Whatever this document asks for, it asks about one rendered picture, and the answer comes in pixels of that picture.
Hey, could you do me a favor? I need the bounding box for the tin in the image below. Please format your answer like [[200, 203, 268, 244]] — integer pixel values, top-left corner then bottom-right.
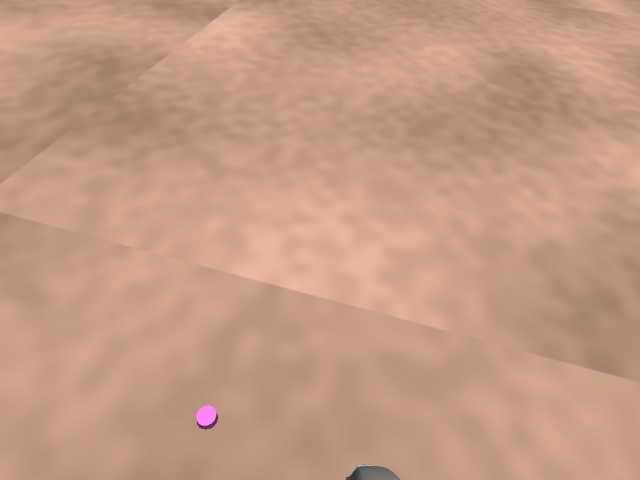
[[196, 405, 218, 429]]

